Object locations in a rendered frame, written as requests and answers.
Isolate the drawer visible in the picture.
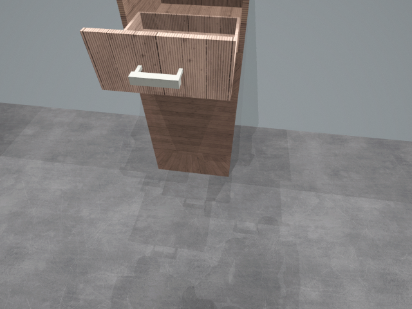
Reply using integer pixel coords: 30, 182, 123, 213
80, 12, 240, 101

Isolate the handle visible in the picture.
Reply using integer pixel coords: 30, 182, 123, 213
128, 65, 183, 89

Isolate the cabinet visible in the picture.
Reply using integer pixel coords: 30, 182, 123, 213
117, 0, 249, 177

